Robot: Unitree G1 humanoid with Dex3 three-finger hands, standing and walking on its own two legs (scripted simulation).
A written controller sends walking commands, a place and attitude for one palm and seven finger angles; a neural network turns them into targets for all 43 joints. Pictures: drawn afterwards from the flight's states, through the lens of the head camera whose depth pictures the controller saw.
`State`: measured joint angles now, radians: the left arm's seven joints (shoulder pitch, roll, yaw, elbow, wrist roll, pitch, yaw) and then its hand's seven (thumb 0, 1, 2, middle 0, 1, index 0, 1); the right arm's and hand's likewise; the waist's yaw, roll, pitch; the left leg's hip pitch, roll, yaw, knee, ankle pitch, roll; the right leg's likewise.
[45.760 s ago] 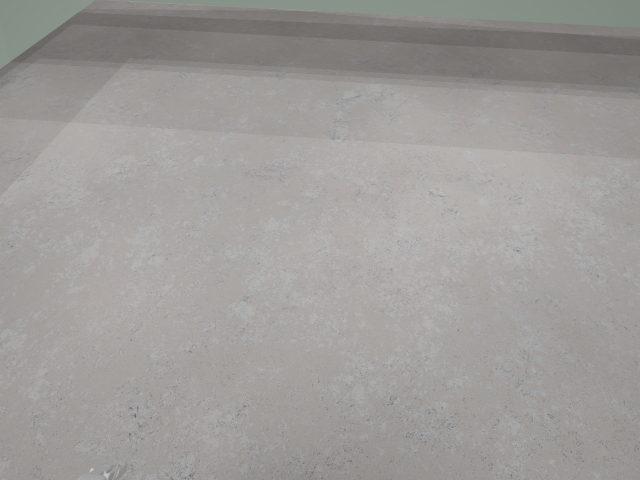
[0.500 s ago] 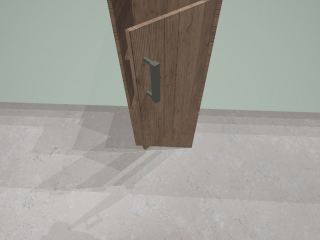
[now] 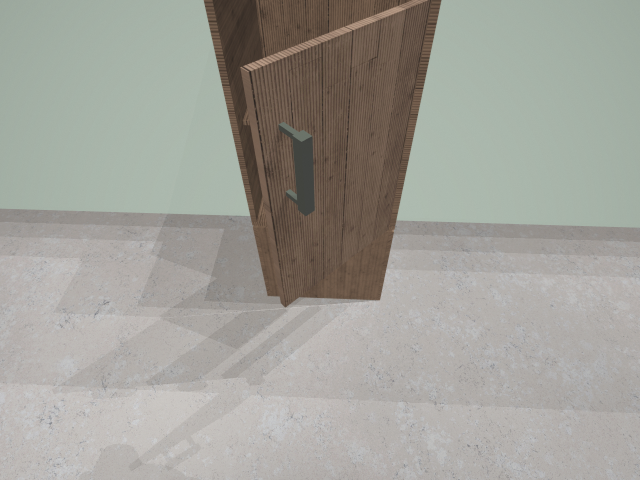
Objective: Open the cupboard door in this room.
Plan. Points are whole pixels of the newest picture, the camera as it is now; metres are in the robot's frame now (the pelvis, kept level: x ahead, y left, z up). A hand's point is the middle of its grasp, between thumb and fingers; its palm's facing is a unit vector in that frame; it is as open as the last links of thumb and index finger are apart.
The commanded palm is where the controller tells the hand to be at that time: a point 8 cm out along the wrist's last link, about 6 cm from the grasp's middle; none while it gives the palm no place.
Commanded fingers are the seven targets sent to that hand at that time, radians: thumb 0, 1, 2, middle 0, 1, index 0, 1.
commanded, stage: walk to a spot facing it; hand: left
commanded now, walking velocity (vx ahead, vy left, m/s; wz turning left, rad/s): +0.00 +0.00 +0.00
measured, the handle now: (296, 170) +0.55 +0.07 +0.07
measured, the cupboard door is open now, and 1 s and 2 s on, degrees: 45 45 45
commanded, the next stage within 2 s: none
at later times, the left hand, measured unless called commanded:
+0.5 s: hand out of the picture +0.07 +0.20 -0.19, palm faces -0.14 -0.96 -0.23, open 7.4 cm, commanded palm none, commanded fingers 0.00 0.90 0.90 -0.20 -0.30 -0.20 -0.30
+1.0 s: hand out of the picture +0.12 +0.18 -0.19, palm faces -0.36 -0.90 -0.23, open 7.4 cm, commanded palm none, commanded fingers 0.00 0.90 0.90 -0.20 -0.30 -0.20 -0.30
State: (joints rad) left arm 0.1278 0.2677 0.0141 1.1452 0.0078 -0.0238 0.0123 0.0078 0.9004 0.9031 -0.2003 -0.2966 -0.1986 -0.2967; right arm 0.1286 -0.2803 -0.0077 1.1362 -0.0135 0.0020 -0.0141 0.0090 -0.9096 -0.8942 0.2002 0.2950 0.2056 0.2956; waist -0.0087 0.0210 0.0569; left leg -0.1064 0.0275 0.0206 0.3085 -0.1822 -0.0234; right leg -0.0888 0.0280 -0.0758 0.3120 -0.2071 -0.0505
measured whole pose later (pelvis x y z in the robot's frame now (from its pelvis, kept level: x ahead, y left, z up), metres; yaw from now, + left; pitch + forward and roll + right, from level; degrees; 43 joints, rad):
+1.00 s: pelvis -0.01 +0.01 -0.02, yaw -27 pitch +3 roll -1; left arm 0.24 0.22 0.09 0.95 0.02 0.05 0.00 0.01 0.90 0.90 -0.20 -0.30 -0.20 -0.30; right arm 0.06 -0.21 -0.05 0.87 0.00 0.00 -0.03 0.01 -0.91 -0.89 0.20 0.29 0.20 0.30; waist 0.03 -0.01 0.07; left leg -0.28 0.05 -0.03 0.52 -0.28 -0.01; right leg -0.35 0.12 0.18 0.59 -0.31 -0.01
